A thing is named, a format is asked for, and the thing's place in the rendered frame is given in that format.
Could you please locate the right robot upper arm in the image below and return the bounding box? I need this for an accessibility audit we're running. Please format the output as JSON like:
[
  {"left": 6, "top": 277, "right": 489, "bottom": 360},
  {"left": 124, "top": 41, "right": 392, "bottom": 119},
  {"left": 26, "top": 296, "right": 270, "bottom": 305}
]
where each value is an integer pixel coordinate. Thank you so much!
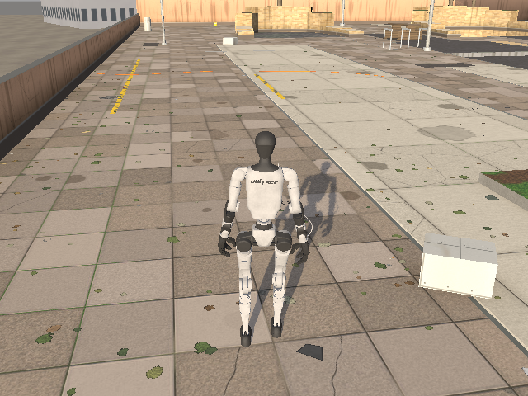
[{"left": 282, "top": 167, "right": 302, "bottom": 214}]

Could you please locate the robot left forearm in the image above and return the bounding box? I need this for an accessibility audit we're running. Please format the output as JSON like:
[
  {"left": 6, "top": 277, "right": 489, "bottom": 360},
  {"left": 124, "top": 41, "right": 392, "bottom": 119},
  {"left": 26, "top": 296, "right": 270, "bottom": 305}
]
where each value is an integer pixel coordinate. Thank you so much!
[{"left": 219, "top": 200, "right": 235, "bottom": 238}]

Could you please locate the robot head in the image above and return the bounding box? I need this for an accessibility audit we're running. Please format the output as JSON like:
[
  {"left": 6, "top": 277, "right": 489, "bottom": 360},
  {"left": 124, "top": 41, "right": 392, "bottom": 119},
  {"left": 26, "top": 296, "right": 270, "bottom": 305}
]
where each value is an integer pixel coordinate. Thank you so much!
[{"left": 251, "top": 131, "right": 279, "bottom": 172}]

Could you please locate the left robot upper arm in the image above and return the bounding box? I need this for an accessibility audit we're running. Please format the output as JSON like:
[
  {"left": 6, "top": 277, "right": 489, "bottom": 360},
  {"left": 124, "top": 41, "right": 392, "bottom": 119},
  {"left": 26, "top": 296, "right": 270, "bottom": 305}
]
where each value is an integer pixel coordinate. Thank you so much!
[{"left": 227, "top": 167, "right": 248, "bottom": 212}]

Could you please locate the left robot foot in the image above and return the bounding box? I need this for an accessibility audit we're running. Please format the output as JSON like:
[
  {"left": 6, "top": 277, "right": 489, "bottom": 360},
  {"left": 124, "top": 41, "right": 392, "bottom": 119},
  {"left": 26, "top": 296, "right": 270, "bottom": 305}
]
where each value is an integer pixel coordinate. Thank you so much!
[{"left": 240, "top": 325, "right": 252, "bottom": 347}]

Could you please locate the robot right forearm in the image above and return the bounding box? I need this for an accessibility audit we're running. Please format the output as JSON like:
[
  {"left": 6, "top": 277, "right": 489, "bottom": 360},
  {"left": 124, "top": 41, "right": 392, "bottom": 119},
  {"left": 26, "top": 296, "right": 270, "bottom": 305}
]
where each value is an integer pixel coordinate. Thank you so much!
[{"left": 293, "top": 202, "right": 308, "bottom": 243}]

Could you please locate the robot left hand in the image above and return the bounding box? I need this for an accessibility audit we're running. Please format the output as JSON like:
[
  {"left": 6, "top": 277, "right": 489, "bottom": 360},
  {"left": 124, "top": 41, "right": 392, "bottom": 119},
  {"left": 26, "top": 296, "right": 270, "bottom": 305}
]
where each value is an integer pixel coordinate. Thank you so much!
[{"left": 218, "top": 236, "right": 236, "bottom": 257}]

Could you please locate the robot right hand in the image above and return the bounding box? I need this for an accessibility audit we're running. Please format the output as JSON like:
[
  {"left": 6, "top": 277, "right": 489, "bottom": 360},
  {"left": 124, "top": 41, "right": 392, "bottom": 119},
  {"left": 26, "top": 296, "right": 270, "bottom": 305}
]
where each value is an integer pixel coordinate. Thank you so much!
[{"left": 290, "top": 241, "right": 310, "bottom": 265}]

